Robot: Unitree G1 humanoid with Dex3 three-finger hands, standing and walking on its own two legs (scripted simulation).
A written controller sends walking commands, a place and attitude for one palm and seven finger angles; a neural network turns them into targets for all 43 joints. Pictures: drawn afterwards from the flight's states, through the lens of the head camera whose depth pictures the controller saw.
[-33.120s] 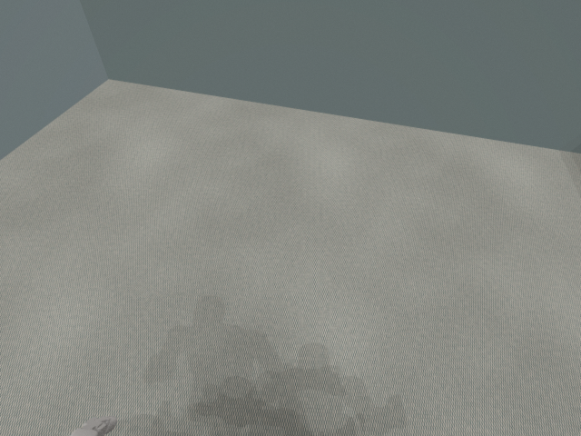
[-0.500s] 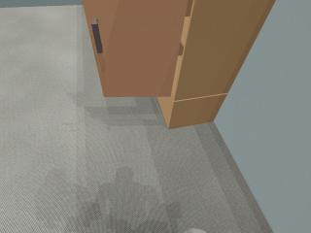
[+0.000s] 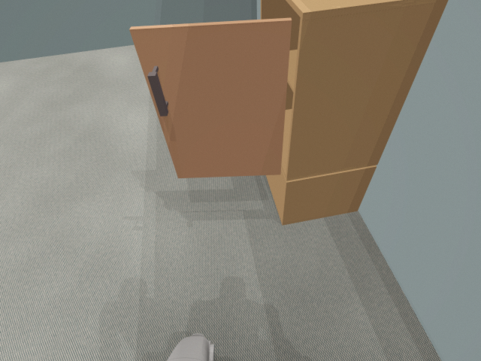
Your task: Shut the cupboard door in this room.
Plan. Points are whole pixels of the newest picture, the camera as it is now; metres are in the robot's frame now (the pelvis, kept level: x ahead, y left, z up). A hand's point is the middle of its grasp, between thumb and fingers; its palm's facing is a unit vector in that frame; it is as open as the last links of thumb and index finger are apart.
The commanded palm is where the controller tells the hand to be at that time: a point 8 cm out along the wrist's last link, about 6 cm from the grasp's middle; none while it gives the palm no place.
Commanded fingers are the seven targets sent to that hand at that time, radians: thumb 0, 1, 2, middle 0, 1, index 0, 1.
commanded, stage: take the last steps up to it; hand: left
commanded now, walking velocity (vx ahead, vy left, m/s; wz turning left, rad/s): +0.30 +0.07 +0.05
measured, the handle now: (159, 91) +0.82 +0.30 +0.01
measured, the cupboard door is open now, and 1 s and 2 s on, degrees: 80 80 80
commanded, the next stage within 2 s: come to a stop and stand still in 0.62 s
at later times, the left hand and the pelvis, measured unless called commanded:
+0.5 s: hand (128, 319) +0.23 +0.27 -0.18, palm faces +0.05 -0.98 -0.20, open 7.3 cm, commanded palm none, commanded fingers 0.00 0.90 0.90 -0.20 -0.30 -0.20 -0.30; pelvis +0.17 +0.08 -0.01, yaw -2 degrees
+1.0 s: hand (165, 258) +0.37 +0.22 -0.18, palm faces +0.00 -0.97 -0.26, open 7.2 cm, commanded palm none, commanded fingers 0.00 0.90 0.90 -0.20 -0.30 -0.20 -0.30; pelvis +0.29 +0.04 -0.01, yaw -2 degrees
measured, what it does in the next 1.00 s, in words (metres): walks ahead: left foot, then right foot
